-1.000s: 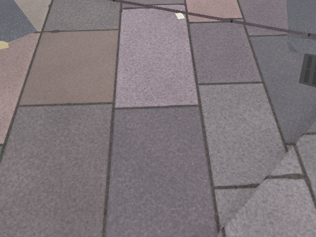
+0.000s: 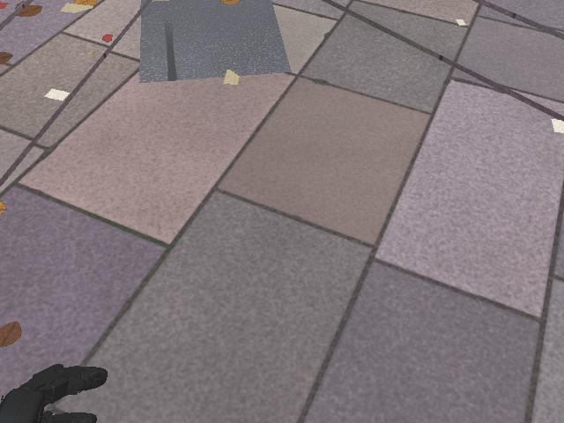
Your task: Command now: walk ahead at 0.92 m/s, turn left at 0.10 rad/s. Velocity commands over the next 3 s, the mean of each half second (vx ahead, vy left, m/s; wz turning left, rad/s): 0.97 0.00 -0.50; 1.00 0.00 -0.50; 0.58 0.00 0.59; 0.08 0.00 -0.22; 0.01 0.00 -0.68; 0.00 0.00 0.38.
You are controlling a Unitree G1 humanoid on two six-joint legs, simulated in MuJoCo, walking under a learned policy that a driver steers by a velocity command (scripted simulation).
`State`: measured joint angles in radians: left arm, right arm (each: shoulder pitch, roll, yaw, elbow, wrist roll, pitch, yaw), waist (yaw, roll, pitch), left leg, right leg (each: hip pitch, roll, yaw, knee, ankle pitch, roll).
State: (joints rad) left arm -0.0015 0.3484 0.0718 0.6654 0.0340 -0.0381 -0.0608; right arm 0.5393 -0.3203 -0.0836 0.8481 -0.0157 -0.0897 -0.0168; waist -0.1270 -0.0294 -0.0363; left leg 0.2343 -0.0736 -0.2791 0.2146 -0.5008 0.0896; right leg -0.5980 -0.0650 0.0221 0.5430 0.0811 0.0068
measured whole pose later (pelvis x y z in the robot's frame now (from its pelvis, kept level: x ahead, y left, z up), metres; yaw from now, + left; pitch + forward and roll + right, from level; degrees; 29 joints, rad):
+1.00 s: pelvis +0.92 -0.37 -0.08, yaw -33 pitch +0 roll +1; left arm 0.09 0.27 0.02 0.78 0.06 -0.06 -0.02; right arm 0.43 -0.24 -0.01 0.95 0.01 -0.08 0.00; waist -0.07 0.00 0.06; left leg -0.18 0.05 -0.03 1.25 -0.31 0.08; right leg -0.43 0.05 -0.11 0.66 -0.23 -0.12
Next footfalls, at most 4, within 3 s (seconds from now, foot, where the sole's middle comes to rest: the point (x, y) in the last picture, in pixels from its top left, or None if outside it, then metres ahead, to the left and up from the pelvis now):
0.10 right None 0.24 -0.15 -0.83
0.48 left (281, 342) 0.72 -0.07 -0.83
0.92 right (401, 250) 0.98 -0.47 -0.83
1.32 left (398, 155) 1.38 -0.58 -0.83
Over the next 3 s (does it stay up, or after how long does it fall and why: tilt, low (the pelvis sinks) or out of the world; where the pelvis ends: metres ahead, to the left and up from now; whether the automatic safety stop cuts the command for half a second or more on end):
stays up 1.39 -0.66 -0.06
